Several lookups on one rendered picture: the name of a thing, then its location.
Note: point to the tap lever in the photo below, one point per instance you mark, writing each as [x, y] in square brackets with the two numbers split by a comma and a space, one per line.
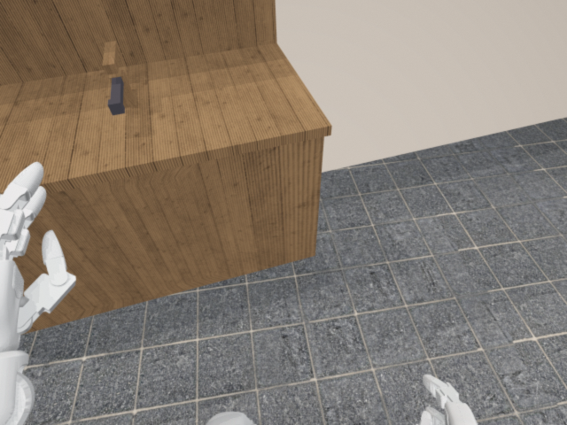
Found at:
[115, 103]

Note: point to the robot left forearm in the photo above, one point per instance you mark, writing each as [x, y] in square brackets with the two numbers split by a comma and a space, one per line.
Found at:
[17, 394]

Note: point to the counter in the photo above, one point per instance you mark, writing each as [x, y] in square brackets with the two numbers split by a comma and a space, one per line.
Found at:
[213, 171]

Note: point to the left robot hand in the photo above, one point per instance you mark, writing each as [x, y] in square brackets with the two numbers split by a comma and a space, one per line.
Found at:
[20, 203]

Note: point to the right robot hand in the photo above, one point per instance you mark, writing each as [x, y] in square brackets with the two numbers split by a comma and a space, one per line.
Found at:
[456, 412]

